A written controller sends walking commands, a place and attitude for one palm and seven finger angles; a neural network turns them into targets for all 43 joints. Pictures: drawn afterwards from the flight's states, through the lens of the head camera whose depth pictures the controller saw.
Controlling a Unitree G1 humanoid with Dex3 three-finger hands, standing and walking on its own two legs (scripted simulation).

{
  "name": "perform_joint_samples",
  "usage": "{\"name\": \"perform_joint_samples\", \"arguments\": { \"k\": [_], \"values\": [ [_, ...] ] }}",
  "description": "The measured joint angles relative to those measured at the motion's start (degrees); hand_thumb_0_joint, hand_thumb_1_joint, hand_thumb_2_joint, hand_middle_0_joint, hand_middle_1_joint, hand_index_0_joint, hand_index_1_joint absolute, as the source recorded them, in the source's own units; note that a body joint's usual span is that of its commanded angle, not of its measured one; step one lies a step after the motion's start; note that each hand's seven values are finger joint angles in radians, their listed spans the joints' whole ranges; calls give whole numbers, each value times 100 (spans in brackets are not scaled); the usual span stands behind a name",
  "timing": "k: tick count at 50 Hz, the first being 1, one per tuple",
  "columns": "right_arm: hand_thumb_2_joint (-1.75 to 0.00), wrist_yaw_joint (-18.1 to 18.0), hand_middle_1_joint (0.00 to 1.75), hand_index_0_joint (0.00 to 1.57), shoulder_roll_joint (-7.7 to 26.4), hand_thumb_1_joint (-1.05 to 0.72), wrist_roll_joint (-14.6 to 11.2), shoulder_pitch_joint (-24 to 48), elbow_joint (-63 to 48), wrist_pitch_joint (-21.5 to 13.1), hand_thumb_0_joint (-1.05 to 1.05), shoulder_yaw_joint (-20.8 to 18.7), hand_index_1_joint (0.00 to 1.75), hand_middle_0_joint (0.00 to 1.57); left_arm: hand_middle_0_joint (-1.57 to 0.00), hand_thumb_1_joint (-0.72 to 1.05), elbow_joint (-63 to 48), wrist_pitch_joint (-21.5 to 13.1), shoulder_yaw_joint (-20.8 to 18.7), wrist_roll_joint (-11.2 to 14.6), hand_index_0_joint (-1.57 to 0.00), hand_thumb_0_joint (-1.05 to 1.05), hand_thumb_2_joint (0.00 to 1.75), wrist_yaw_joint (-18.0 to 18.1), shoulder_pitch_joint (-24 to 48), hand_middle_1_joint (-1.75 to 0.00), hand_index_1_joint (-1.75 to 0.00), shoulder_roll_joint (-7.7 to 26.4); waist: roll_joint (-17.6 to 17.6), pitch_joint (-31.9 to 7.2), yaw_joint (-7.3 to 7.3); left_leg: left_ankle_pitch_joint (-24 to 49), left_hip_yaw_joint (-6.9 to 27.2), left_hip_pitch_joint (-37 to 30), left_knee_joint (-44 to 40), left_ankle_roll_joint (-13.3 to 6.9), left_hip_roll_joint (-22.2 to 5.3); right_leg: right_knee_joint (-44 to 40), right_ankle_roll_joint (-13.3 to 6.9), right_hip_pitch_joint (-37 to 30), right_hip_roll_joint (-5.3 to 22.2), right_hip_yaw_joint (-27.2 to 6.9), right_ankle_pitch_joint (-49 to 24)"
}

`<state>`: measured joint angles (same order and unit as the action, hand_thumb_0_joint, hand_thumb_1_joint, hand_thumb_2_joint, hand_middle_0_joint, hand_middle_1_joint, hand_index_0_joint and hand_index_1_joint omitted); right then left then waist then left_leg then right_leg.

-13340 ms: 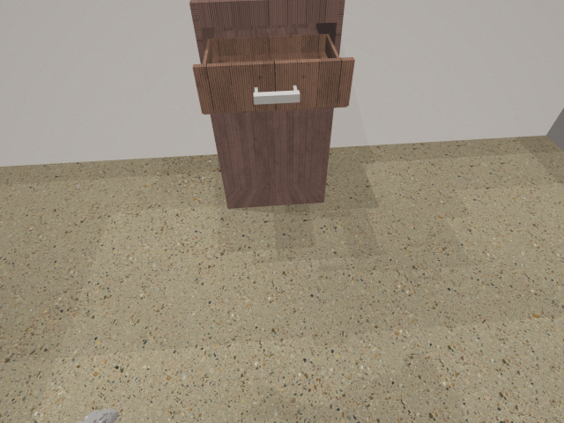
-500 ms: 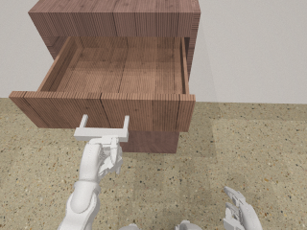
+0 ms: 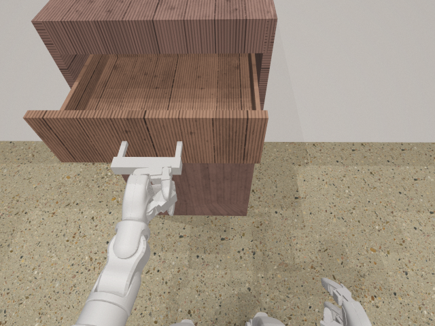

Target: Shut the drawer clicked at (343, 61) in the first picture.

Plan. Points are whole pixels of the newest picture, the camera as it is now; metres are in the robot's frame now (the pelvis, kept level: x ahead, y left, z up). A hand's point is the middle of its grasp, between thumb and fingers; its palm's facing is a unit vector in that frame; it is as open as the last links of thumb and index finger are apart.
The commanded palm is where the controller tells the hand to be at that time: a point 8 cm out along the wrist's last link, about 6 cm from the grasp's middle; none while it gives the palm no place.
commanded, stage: push the drawer shut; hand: left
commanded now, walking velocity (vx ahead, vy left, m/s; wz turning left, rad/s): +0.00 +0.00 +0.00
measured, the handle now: (149, 156) +0.42 +0.14 +0.06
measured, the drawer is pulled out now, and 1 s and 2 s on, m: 0.20 0.07 0.00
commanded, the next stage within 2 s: pull the fist back off the drawer in 1.84 s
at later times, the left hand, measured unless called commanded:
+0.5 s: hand (174, 164) +0.40 +0.09 +0.06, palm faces -0.02 -1.00 -0.04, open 3.2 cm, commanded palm +0.38 +0.15 +0.07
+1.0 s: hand (178, 140) +0.46 +0.09 +0.06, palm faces -0.01 -1.00 -0.04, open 3.3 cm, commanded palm +0.44 +0.15 +0.07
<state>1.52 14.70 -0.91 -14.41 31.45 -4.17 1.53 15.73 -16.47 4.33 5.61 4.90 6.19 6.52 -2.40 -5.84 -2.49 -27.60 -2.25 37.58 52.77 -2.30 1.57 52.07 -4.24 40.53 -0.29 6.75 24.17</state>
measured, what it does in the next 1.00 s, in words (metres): stands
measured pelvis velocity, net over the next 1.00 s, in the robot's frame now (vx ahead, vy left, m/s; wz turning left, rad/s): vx -0.01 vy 0.01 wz -0.04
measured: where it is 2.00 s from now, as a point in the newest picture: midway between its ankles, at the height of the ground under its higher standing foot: outside the picture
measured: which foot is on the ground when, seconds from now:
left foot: down 0.00-1.00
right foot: down 0.00-1.00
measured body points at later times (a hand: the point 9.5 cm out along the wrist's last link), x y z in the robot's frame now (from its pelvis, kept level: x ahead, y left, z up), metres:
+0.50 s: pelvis -0.01 +0.00 +0.00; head +0.07 -0.01 +0.45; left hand +0.40 +0.14 +0.06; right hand +0.08 -0.25 -0.12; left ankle -0.02 +0.09 -0.69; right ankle +0.02 -0.07 -0.69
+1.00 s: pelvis -0.01 +0.01 +0.00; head +0.08 +0.00 +0.44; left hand +0.45 +0.14 +0.07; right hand +0.02 -0.24 -0.13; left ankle -0.02 +0.09 -0.69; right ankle +0.02 -0.07 -0.69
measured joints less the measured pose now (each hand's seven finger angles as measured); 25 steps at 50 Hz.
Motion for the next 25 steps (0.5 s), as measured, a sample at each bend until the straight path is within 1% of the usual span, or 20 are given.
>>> {"name": "perform_joint_samples", "arguments": {
  "k": [6,11,18,25],
  "values": [
    [-90,-6,30,20,-35,-90,-3,33,147,34,1,12,30,20,-140,88,600,-70,-168,16,-140,1,92,8,583,-160,-160,27,33,30,-41,46,-25,42,-35,-2,-5,-30,0,54,-6,-23,-53],
    [-90,8,30,20,-46,-90,1,-30,216,66,1,3,30,20,-140,87,1050,-126,-372,39,-140,2,91,-48,931,-160,-160,64,49,3,-92,83,-71,27,-112,-4,-24,-99,4,60,-32,-71,-105],
    [-90,28,30,20,-7,-90,13,-147,311,84,1,-34,30,20,-140,85,1668,-326,-601,51,-140,2,89,-80,1394,-160,-160,97,54,2,-162,103,-101,69,-132,-17,-38,-132,14,108,-49,-100,-147],
    [-90,45,30,20,11,-90,36,-264,382,102,1,-72,30,20,-140,82,2207,-501,-829,10,-140,2,88,-112,1846,-160,-160,171,78,2,-243,119,-131,180,-113,-34,-51,-133,26,221,-62,-128,-189]
  ]
}}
